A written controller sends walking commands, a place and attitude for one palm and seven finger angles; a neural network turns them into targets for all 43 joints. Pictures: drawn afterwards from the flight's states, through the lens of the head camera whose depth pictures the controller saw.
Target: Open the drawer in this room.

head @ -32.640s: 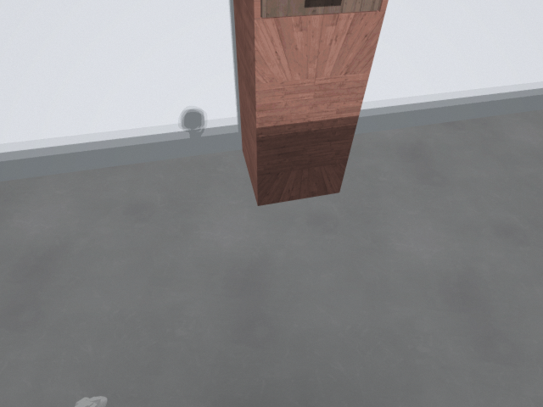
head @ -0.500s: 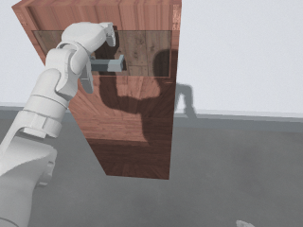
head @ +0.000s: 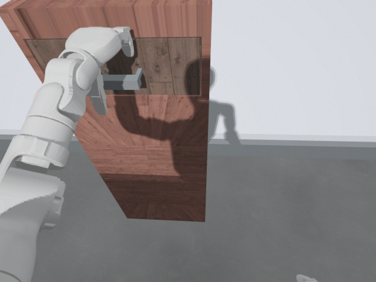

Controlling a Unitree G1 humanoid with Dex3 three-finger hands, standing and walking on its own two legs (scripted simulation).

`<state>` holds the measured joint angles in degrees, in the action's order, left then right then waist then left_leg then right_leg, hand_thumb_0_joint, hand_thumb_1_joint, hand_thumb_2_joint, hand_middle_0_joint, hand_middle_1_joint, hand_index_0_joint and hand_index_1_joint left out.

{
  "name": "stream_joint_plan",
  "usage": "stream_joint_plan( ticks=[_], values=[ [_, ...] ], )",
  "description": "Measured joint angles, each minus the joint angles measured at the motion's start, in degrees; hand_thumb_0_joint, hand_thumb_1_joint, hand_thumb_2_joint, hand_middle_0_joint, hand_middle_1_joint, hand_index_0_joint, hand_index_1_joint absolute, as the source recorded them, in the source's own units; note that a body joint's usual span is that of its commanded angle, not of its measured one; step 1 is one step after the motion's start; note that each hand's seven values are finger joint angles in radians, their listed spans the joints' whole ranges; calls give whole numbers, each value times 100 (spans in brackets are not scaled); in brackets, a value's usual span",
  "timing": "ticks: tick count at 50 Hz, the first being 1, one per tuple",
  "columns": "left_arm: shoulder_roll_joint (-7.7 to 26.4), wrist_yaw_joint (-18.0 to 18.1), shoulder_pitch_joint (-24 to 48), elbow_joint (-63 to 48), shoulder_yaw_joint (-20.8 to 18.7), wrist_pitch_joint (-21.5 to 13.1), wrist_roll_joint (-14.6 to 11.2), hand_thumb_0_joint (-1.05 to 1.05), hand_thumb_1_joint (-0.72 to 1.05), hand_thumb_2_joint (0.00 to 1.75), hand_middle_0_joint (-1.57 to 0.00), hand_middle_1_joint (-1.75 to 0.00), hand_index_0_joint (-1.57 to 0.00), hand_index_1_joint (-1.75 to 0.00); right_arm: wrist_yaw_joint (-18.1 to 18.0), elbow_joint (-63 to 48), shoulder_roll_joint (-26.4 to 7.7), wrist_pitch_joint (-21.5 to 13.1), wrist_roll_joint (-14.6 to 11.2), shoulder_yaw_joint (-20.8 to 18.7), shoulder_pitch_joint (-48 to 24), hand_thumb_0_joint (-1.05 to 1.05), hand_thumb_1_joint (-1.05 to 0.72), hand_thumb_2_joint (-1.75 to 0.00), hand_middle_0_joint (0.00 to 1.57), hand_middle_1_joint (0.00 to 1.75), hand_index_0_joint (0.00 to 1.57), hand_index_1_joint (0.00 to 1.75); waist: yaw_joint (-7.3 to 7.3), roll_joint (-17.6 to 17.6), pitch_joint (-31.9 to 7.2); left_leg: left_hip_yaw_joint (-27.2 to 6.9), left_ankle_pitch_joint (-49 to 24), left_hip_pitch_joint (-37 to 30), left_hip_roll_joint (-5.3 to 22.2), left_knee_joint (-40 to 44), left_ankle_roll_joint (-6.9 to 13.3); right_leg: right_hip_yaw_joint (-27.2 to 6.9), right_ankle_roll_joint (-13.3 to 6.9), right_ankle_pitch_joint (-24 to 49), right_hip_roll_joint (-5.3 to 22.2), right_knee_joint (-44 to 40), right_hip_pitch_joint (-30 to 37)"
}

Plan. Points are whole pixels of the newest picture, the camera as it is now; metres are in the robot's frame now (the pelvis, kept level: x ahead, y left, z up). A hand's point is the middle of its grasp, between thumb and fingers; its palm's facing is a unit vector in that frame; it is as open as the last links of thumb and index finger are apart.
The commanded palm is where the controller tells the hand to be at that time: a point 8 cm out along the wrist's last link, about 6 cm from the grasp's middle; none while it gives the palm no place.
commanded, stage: re-aim the fingers above the handle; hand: left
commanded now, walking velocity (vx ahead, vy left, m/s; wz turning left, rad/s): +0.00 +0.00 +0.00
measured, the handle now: (116, 77) +0.53 +0.18 +0.18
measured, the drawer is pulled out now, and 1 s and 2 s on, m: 0.00 0.00 0.00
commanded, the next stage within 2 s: lower the fingers behind the handle in 0.34 s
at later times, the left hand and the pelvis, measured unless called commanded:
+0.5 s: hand (94, 61) +0.47 +0.19 +0.25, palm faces +0.08 -0.03 -1.00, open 13.8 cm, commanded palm +0.44 +0.20 +0.30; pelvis +0.00 +0.00 +0.00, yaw +0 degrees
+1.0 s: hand (94, 81) +0.47 +0.21 +0.20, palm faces +0.01 -0.01 -1.00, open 13.8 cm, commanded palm +0.45 +0.20 +0.26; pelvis +0.00 +0.01 +0.00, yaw +0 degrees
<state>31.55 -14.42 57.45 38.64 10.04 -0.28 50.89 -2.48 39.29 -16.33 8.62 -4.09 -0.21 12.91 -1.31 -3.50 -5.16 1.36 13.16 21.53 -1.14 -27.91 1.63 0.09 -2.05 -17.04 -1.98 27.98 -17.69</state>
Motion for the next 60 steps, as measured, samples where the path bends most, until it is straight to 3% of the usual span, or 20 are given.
stream_joint_plan(
  ticks=[5,10,15,21,26,29,31,36,41,46,51,54,60],
  values=[
    [166,212,177,353,-179,305,161,0,-49,30,-32,-120,-32,-120,62,41,-5,64,-15,8,-40,1,-91,-90,20,30,20,30,-18,-19,-50,41,1,25,26,21,-11,-43,-4,14,-23,-15,-43],
    [280,-95,162,317,74,632,203,0,-49,30,-31,-120,-32,-120,66,-16,-7,143,-68,11,7,1,-91,-90,20,30,20,30,1,-21,-66,-2,10,11,7,19,-5,0,-3,-6,-8,-26,-5],
    [133,-381,-58,-146,283,337,-43,0,-49,30,-31,-120,-32,-120,-6,-41,11,80,-63,6,-16,1,-91,-90,20,30,20,30,43,16,-10,-63,31,-30,-28,-15,8,63,4,-40,22,-21,72],
    [-21,-11,-49,-158,37,-42,-95,0,-49,30,-32,-120,-32,-120,26,-37,48,-23,-3,25,-191,1,-91,-90,20,30,20,30,41,-1,-17,-12,37,15,-26,-35,22,13,25,-27,25,1,8],
    [110,254,218,323,-199,353,181,0,-49,30,-32,-120,-32,-120,116,-41,87,68,6,72,-247,0,-91,-90,20,30,20,30,35,-29,-103,61,16,67,-13,-3,30,-59,40,0,18,8,-84],
    [185,93,248,460,-38,676,266,0,-49,30,-31,-120,-32,-120,137,-75,82,172,-40,88,-179,0,-91,-90,20,30,20,30,45,-28,-131,48,15,69,-27,-3,39,-45,50,-10,30,15,-81],
    [209,-110,149,389,89,713,252,0,-49,30,-31,-120,-32,-120,106,-92,74,212,-63,94,-125,0,-90,-90,20,30,20,30,44,-13,-116,19,18,55,-42,-12,46,-14,52,-22,43,18,-53],
    [138,-426,-182,21,243,174,-11,0,-49,30,-31,-120,-32,-120,-31,-91,68,119,-46,46,-21,1,-90,-90,20,30,20,30,44,60,-4,-52,41,59,-69,-86,58,60,54,-53,65,49,-12],
    [84,3,-286,-217,85,-307,-99,0,-49,30,-32,-120,-31,-121,-19,-57,63,-25,22,-63,43,1,-90,-90,20,30,20,30,72,79,36,-38,56,159,-57,-154,61,47,61,-39,56,77,-100],
    [-19,481,10,334,-3,20,105,0,-49,30,-31,-120,-32,-121,96,55,63,46,29,-46,24,0,-91,-90,20,30,20,30,54,70,-49,8,52,305,-42,-189,68,4,73,-23,46,123,-266],
    [-11,421,-24,541,62,356,294,0,-49,30,-31,-120,-32,-121,96,10,112,139,18,-34,77,1,-91,-90,20,30,20,30,-24,44,-93,48,63,340,-29,-204,79,-36,80,-24,36,148,-318],
    [-55,298,-193,424,76,254,245,0,-49,30,-31,-120,-32,-121,44,-26,133,150,13,-29,131,1,-90,-90,20,30,20,30,-55,38,-81,55,89,311,-28,-227,83,-43,81,-47,35,169,-291],
    [-86,431,-342,348,-47,-41,191,0,-49,30,-30,-120,-32,-121,-12,-32,145,128,12,-27,172,1,-90,-90,20,30,20,30,-55,47,-62,76,132,306,-9,-280,74,-65,73,-79,18,221,-294]
  ],
)
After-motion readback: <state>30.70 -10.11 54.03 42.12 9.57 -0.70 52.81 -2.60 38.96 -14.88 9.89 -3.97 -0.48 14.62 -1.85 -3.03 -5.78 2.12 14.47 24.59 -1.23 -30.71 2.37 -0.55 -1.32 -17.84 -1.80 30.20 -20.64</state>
